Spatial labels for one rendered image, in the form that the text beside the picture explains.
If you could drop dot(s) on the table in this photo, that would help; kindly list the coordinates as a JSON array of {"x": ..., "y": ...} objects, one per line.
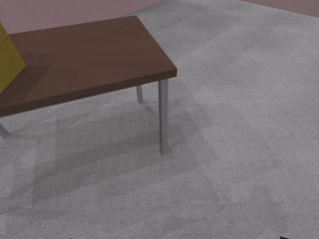
[{"x": 74, "y": 62}]

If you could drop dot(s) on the carton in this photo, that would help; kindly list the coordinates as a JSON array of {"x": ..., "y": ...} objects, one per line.
[{"x": 11, "y": 63}]

